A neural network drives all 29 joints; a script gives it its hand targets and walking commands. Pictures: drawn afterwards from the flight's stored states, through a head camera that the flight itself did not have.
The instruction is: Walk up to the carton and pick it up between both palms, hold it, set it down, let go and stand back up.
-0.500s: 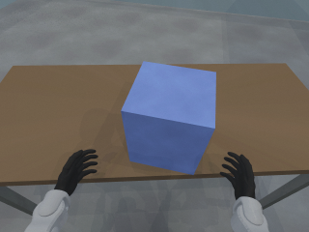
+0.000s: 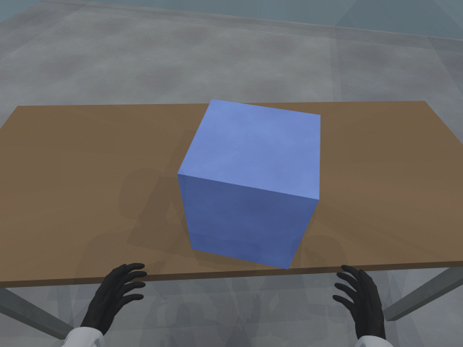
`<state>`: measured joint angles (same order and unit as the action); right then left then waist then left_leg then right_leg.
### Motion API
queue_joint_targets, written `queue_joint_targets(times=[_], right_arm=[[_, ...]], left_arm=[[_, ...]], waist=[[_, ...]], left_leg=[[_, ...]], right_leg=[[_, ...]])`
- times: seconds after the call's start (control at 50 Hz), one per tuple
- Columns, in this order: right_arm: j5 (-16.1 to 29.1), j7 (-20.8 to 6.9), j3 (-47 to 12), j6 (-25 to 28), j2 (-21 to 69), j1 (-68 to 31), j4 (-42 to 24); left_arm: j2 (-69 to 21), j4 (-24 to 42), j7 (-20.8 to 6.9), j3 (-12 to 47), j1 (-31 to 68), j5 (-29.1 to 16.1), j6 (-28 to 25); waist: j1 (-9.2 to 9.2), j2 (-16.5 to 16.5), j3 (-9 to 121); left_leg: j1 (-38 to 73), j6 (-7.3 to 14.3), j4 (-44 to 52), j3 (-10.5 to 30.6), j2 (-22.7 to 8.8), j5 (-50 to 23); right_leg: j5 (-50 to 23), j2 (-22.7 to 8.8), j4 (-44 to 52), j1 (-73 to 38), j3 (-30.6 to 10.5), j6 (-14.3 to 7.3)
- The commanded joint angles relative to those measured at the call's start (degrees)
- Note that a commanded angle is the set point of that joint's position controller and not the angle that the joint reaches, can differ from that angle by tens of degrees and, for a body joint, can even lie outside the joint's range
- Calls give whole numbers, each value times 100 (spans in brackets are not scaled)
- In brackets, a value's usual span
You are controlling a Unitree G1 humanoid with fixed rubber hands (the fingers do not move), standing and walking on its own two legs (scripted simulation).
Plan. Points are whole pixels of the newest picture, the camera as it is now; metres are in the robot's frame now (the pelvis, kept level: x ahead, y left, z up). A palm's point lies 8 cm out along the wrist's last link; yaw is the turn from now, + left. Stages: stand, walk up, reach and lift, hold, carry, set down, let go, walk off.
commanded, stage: set down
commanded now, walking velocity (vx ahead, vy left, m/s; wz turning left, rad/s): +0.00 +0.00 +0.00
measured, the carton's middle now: (251, 187) +0.41 +0.01 +0.03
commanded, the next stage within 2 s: let go in 1.14 s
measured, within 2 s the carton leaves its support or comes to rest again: neither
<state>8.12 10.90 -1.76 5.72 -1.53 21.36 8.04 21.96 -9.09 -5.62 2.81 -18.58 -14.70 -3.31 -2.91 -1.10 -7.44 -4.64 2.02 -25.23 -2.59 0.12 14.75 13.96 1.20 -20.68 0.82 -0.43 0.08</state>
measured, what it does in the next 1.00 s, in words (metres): stands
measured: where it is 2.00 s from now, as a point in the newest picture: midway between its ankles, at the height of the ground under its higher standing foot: outside the picture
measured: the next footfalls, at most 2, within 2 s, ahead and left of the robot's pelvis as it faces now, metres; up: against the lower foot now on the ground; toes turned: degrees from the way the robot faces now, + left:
none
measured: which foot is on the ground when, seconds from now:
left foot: down 0.00-1.00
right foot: down 0.00-1.00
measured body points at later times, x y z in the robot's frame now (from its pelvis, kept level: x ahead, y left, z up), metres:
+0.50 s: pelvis -0.01 -0.02 +0.00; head -0.02 -0.01 +0.45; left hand +0.16 +0.22 -0.07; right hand +0.16 -0.22 -0.07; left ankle +0.00 +0.09 -0.74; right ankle -0.02 -0.12 -0.74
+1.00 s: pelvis +0.00 -0.02 +0.00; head +0.00 -0.01 +0.45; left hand +0.15 +0.22 -0.08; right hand +0.16 -0.22 -0.08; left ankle +0.00 +0.09 -0.74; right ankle -0.02 -0.12 -0.74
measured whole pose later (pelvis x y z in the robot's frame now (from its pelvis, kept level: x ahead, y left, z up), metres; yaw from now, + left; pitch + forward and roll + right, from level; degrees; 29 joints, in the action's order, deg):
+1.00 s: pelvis +0.00 -0.02 +0.00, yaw +0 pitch -5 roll +0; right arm 0.4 2.2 0.0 9.0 -6.2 12.6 37.1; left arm 14.4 -30.2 -1.9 0.1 -12.6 -3.6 3.7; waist -1.7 -1.2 -4.4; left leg -4.4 0.3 -21.7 -2.8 -0.5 12.4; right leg 13.8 1.7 -21.3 2.7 -0.2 -1.6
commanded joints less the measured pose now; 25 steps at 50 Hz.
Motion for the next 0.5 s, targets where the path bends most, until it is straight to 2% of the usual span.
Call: queue_joint_targets(times=[0.0,0.04,0.06,0.1,0.14,0.18,0.22,0.3,0.36,0.4,0.48], right_arm=[[-89,-70,189,451,-378,-384,-1013],[-95,-121,171,415,-447,-413,-769],[-113,-178,180,366,-518,-481,-561],[-110,-235,252,333,-604,-498,-430],[-169,-285,275,328,-629,-615,-490],[-225,-337,296,328,-649,-651,-347],[-297,-433,326,279,-771,-699,81],[-402,-576,376,321,-807,-883,135],[-484,-701,421,325,-931,-927,693],[-556,-701,371,389,-855,-998,678],[-670,-790,377,438,-921,-1161,1109]], left_arm=[[871,1162,39,-461,609,10,-439],[799,871,33,-468,598,111,-355],[710,768,59,-481,634,213,-265],[635,738,90,-483,653,294,-143],[638,720,117,-490,773,287,-70],[554,515,137,-487,802,349,-35],[412,270,180,-477,814,514,64],[398,164,282,-459,1003,546,109],[242,-201,363,-488,1007,782,227],[316,-356,341,-518,1106,751,219],[221,-657,389,-536,1247,904,303]], waist=[[95,667,1035],[91,636,902],[40,729,797],[71,768,748],[83,604,774],[95,565,794],[99,616,642],[68,479,690],[57,564,654],[99,277,751],[83,251,700]], left_leg=[[678,-489,315,393,-286,-2235],[695,-467,380,355,-281,-2112],[694,-482,445,356,-304,-2073],[721,-495,493,326,-328,-2120],[690,-436,499,263,-293,-1977],[698,-423,522,220,-284,-1876],[688,-425,564,196,-286,-1865],[512,-361,636,101,-272,-1502],[537,-394,615,54,-244,-1572],[498,-286,571,-60,-159,-1418],[463,-276,604,-107,-136,-1142]], right_leg=[[-1209,-155,351,495,-190,-260],[-1067,-154,415,532,-185,-286],[-911,-128,438,588,-153,-315],[-874,-107,468,569,-126,-336],[-815,-127,499,598,-133,-298],[-820,-120,500,650,-113,-289],[-721,-87,519,677,-63,-314],[-571,-109,494,700,-38,-284],[-529,-87,470,755,2,-284],[-703,-172,485,765,-55,-184],[-509,-175,472,890,-12,-141]])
